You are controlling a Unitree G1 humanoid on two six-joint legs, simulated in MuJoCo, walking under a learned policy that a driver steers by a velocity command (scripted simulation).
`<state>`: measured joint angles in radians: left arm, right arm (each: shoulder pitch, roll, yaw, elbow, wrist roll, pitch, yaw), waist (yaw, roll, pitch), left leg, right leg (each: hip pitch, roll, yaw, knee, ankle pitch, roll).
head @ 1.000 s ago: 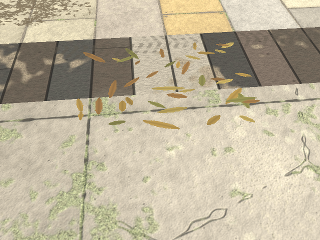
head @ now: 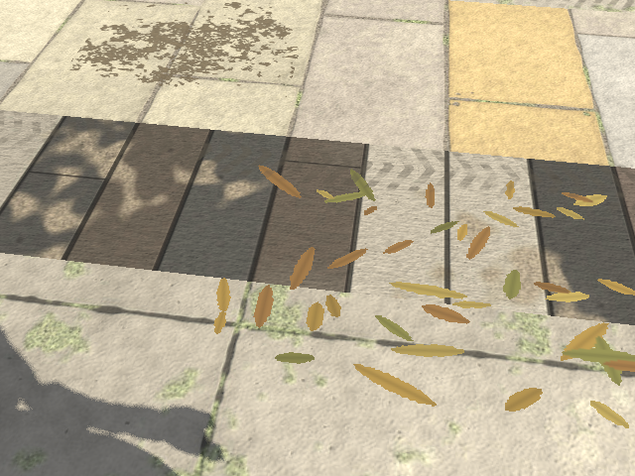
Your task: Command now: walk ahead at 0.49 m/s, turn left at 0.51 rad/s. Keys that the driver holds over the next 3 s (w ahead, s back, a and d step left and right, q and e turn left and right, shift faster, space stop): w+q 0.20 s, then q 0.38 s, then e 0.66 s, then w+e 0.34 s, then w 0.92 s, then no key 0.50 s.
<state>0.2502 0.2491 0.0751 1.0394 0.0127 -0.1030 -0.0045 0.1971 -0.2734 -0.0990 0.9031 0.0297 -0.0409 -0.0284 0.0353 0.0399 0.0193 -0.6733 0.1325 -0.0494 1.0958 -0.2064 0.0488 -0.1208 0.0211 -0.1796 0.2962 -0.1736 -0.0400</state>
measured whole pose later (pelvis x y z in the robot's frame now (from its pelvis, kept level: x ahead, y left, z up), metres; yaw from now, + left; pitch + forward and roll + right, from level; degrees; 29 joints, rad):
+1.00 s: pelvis +0.35 +0.08 -0.02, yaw +16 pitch +2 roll +1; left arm 0.11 0.28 0.07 0.81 -0.02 0.00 0.01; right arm 0.17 -0.26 -0.06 0.76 -0.01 0.01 -0.04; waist 0.00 -0.02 0.03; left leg -0.24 -0.07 -0.02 0.56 -0.37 0.04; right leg -0.42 0.03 0.11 0.58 -0.20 0.01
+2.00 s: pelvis +0.63 +0.05 -0.01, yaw -10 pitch +2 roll +1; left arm 0.33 0.30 0.05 0.75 -0.02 -0.05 0.00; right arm 0.19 -0.27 -0.06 0.71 0.00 -0.10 0.03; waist 0.01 -0.04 0.01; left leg -0.33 -0.04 0.04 0.47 -0.18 0.05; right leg -0.38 0.00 0.07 1.16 -0.39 -0.03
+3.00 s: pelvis +1.05 -0.07 -0.01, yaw -11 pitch +1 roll +0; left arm 0.22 0.28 0.04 0.83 0.00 0.02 0.02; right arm 0.10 -0.22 -0.02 0.78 -0.02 -0.02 0.01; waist 0.01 -0.03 0.03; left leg -0.40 -0.01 0.02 0.47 -0.10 0.03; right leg -0.32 -0.01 0.03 0.81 -0.55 0.05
